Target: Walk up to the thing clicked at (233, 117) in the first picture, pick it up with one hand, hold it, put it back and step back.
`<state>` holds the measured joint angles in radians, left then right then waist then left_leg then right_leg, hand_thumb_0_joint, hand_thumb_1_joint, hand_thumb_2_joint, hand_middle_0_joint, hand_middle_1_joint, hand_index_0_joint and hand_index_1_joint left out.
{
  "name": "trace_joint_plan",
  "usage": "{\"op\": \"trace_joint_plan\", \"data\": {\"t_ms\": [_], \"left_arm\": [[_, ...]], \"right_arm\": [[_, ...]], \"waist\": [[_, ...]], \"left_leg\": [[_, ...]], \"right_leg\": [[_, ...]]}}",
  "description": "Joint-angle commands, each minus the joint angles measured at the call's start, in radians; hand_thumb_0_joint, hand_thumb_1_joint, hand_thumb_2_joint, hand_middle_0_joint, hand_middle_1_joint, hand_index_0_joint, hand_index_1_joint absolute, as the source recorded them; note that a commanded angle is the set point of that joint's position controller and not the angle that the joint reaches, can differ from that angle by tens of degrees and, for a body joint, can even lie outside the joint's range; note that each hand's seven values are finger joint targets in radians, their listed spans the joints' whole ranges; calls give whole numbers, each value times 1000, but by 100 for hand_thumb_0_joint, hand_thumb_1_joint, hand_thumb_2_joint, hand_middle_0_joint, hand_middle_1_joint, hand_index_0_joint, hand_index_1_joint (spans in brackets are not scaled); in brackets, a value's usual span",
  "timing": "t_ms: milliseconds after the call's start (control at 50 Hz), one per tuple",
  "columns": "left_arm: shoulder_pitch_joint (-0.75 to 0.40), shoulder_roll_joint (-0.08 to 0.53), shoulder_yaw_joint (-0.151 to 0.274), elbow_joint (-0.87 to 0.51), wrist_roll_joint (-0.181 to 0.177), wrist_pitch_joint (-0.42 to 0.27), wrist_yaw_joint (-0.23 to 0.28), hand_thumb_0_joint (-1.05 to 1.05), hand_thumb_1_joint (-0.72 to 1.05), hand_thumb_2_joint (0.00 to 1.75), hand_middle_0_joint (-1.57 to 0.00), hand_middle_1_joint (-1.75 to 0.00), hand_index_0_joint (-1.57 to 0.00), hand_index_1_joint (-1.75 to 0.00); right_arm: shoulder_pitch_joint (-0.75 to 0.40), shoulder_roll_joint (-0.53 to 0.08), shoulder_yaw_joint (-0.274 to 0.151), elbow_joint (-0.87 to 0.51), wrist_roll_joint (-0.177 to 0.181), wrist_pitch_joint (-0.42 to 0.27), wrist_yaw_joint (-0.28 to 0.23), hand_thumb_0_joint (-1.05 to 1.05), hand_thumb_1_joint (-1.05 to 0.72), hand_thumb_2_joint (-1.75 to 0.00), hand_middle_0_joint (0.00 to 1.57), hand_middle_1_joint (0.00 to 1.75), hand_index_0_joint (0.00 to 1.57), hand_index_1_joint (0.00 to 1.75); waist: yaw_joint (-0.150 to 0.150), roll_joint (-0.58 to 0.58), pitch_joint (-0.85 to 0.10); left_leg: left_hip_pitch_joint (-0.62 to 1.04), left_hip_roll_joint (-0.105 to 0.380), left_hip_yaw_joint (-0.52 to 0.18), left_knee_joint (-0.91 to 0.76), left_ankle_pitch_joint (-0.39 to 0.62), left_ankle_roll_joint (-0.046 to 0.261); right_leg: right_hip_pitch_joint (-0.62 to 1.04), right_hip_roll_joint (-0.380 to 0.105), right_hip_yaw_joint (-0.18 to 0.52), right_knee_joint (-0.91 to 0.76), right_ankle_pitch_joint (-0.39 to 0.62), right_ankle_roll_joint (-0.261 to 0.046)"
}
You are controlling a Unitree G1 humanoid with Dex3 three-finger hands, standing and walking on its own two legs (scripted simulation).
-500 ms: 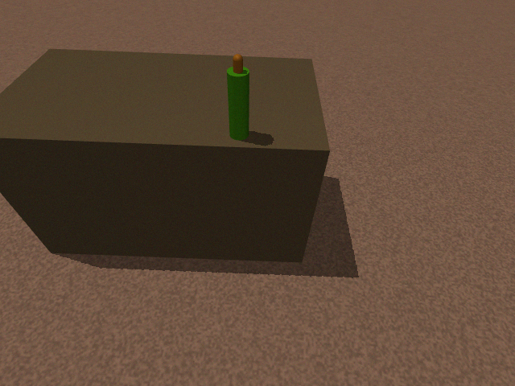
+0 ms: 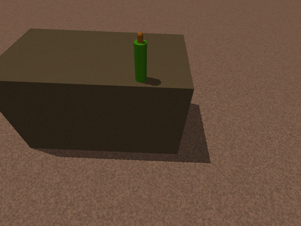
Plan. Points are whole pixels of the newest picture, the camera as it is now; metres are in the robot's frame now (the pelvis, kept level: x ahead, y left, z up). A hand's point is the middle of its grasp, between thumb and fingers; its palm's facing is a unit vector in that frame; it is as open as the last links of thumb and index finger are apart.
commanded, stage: stand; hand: left
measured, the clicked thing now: (140, 58) +0.86 +0.06 -0.01
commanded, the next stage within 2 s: walk up in 0.62 s
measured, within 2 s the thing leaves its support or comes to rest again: neither
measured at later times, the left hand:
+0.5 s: hand out of the picture +0.07 +0.25 -0.16, palm faces -0.03 -0.94 -0.34, open 7.3 cm
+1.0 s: hand out of the picture +0.16 +0.21 -0.15, palm faces -0.07 -0.91 -0.41, open 7.3 cm
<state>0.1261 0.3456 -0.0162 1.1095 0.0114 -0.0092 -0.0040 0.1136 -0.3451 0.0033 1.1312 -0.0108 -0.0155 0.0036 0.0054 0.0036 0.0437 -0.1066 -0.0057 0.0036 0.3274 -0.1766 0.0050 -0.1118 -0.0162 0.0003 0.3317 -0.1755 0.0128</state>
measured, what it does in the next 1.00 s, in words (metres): steps to the right: right foot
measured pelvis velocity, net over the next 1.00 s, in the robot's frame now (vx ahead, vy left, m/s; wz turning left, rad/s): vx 0.08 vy -0.08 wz -0.06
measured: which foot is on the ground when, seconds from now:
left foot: down 0.00-0.94, up 0.96-1.00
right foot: down 0.00-0.66, up 0.68-0.90, down 0.92-1.00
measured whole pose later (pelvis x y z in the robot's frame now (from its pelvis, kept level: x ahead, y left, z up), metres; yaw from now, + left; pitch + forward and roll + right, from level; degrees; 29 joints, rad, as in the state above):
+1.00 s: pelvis +0.08 -0.08 -0.03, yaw -4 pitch -4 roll +0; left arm 0.26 0.42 0.10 0.94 0.04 -0.04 -0.08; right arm 0.32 -0.45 -0.09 1.00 -0.04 -0.02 0.02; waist 0.00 0.04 0.08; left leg -0.20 0.07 -0.05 0.91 -0.53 0.03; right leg -0.36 -0.03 -0.03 0.68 -0.24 -0.01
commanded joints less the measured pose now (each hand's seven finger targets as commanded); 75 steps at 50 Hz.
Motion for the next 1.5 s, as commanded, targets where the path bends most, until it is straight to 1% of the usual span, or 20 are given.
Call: {"op": "trace_joint_plan", "data": {"t_ms": [0,580,600,620,660,740,820,880,900,920,940,960,1060,1180,1280,1300,1320,1340,1420,1480], "left_arm": [[-43,214,46,-58,-2,-24,15,0,90,90,-20,-30,-20,-30],[-29,211,49,-57,-1,-24,15,0,90,90,-20,-30,-20,-30],[13,287,114,-120,24,-19,-16,0,90,90,-20,-30,-20,-30],[-43,274,117,-130,34,-12,-29,0,90,90,-20,-30,-20,-30],[-119,249,127,-193,45,-4,-40,0,90,90,-20,-30,-20,-30],[11,245,132,-201,25,-12,-71,0,90,90,-20,-30,-20,-30],[4,235,142,-229,30,-16,-98,0,90,90,-20,-30,-20,-30],[205,262,162,-163,31,-28,-83,0,90,90,-20,-30,-20,-30],[313,304,183,-141,31,-36,-70,0,90,90,-20,-30,-20,-30],[409,391,209,-149,39,-41,-51,0,90,90,-20,-30,-20,-30],[327,433,198,-199,33,-44,-50,0,90,90,-20,-30,-20,-30],[210,437,192,-250,16,-46,-50,0,90,90,-20,-30,-20,-30],[131,324,162,-288,8,-58,-41,0,90,90,-20,-30,-20,-30],[164,340,162,-332,11,-69,-46,0,90,90,-20,-30,-20,-30],[144,274,125,-359,15,-58,-51,0,90,90,-20,-30,-20,-30],[178,216,107,-366,10,-57,-48,0,90,90,-20,-30,-20,-30],[209,167,97,-374,-5,-53,-46,0,90,90,-20,-30,-20,-30],[181,293,125,-352,10,-45,-31,0,90,90,-20,-30,-20,-30],[235,292,128,-296,-1,-50,-38,0,90,90,-20,-30,-20,-30],[177,248,121,-321,0,-47,-57,0,90,90,-20,-30,-20,-30]], "right_arm": [[-45,-214,-42,-65,3,-18,-10,0,-90,-90,20,30,20,30],[-40,-221,-40,-66,4,-17,-12,0,-90,-90,20,30,20,30],[65,-303,-99,-107,-16,-36,-2,0,-90,-90,20,30,20,30],[151,-338,-120,-78,-25,-42,-1,0,-90,-90,20,30,20,30],[194,-397,-160,-102,-29,-55,-5,0,-90,-90,20,30,20,30],[97,-332,-149,-193,-31,-75,-1,0,-90,-90,20,30,20,30],[60,-330,-153,-248,-39,-70,16,0,-90,-90,20,30,20,30],[30,-291,-140,-277,-37,-55,16,0,-90,-90,20,30,20,30],[79,-245,-121,-277,-41,-51,14,0,-90,-90,20,30,20,30],[86,-173,-92,-310,-28,-52,17,0,-90,-90,20,30,20,30],[110,-225,-106,-314,-12,-41,15,0,-90,-90,20,30,20,30],[129,-299,-126,-291,-9,-37,13,0,-90,-90,20,30,20,30],[269,-281,-124,-234,-3,-39,35,0,-90,-90,20,30,20,30],[180,-259,-130,-307,-22,-47,55,0,-90,-90,20,30,20,30],[329,-271,-151,-282,-22,-86,35,0,-90,-90,20,30,20,30],[410,-327,-169,-274,-31,-94,19,0,-90,-90,20,30,20,30],[407,-411,-181,-309,-42,-104,12,0,-90,-90,20,30,20,30],[356,-429,-184,-333,-4,-100,15,0,-90,-90,20,30,20,30],[266,-335,-144,-356,3,-106,9,0,-90,-90,20,30,20,30],[284,-335,-143,-368,-5,-104,10,0,-90,-90,20,30,20,30]], "waist": [[-3,-9,-68],[-2,-4,-74],[-23,-44,-141],[-74,21,-67],[-110,102,114],[-25,112,61],[-9,190,76],[86,44,3],[129,-115,-48],[173,-395,-40],[124,-316,-14],[67,-182,64],[-4,-162,63],[22,-121,71],[-72,24,-25],[-109,211,-72],[-88,314,-41],[-89,146,-1],[-17,107,43],[-36,161,35]], "left_leg": [[12,132,-103,-56,112,23],[31,132,-98,-44,152,25],[101,117,-126,3,-344,96],[167,186,-236,-69,-556,138],[165,425,-497,-206,-603,264],[117,335,-277,-178,-367,214],[-111,251,-98,-132,-316,168],[-301,180,-11,131,-355,124],[-404,116,38,378,-369,102],[-545,-6,92,715,-458,65],[-527,-41,-48,833,-436,35],[-493,25,-110,869,-371,36],[-370,91,-72,679,-205,22],[-312,93,2,408,-145,9],[94,22,67,181,-71,25],[209,127,-125,56,-284,69],[240,401,-649,-123,-522,177],[108,475,-737,-139,-579,270],[-3,324,-288,-58,-95,217],[-27,297,-146,-32,153,230]], "right_leg": [[0,-111,84,-48,91,-36],[13,-115,86,-52,156,-35],[-59,-33,66,59,-296,-63],[-285,-13,42,163,-425,-66],[-611,-27,94,511,-342,-43],[-523,-73,109,494,-230,-29],[-250,-61,1,321,-142,-19],[105,-5,-61,237,-25,-21],[258,12,-20,227,-122,-31],[250,-165,297,-4,-474,-95],[54,-362,715,-227,-747,-211],[-60,-379,715,-226,-790,-256],[-163,-237,301,-142,-402,-224],[-191,-256,244,-139,-397,-234],[-353,-139,72,197,-270,-168],[-448,-49,-12,479,-230,-133],[-677,94,-33,729,-350,-66],[-632,12,108,789,-376,-70],[-527,-66,113,716,-184,-44],[-455,-70,29,575,-169,-16]]}}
